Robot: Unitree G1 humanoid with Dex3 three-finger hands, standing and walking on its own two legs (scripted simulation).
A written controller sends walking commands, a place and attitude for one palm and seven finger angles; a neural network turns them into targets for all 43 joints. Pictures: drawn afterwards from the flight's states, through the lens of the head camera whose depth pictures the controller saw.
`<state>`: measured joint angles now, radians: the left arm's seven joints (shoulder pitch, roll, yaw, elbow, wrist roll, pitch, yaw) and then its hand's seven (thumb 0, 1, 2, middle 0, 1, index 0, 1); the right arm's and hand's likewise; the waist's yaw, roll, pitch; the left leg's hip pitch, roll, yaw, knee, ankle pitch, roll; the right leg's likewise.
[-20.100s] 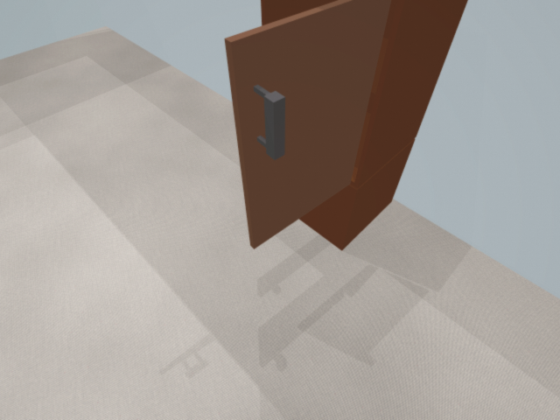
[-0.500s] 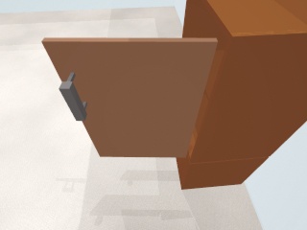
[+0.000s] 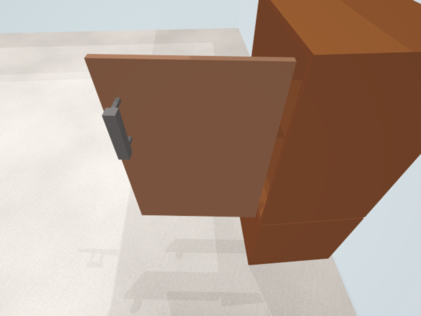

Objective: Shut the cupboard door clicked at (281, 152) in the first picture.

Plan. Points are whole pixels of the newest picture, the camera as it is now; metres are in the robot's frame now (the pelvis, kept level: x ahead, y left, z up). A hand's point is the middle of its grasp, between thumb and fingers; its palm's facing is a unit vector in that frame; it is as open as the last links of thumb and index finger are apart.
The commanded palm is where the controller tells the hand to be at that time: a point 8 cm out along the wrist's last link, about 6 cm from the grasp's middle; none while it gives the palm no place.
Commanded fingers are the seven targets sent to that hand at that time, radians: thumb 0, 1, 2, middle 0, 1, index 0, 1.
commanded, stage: come to a stop and stand still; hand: left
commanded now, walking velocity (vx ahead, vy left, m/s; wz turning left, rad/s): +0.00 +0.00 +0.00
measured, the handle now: (121, 128) +0.48 +0.24 +0.09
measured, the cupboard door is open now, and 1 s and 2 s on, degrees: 84 84 84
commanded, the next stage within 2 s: look again from close up in 0.12 s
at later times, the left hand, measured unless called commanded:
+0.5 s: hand out of the picture -0.01 +0.15 -0.18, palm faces -0.01 -0.99 -0.13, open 7.4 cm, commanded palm none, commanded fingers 0.00 0.90 0.90 -0.20 -0.30 -0.20 -0.30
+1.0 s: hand (109, 308) +0.15 +0.20 -0.06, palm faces +0.21 -0.96 -0.19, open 7.1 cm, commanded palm +0.11 +0.23 -0.06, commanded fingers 0.00 0.90 0.90 -0.35 -0.46 -0.35 -0.46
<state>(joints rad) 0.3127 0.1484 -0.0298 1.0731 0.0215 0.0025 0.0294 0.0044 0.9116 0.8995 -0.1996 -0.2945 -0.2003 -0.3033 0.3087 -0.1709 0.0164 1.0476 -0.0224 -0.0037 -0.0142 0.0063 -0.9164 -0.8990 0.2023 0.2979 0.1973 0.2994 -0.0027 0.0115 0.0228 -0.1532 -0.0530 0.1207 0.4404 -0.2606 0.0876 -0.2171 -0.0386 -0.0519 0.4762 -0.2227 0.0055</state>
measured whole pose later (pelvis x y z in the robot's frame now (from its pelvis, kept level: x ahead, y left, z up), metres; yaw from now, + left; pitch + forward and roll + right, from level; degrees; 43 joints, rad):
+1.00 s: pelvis +0.00 +0.01 -0.01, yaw +4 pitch +0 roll +0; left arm 0.50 0.22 -0.02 0.15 -0.12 -0.02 0.13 0.04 0.96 0.90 -0.22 -0.32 -0.22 -0.33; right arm 0.43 -0.21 0.01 0.88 0.03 -0.32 -0.04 0.02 -0.93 -0.90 0.21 0.30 0.20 0.30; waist -0.05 0.00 -0.02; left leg -0.24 -0.10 0.07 0.55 -0.31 0.09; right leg -0.34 -0.03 -0.05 0.65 -0.33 -0.02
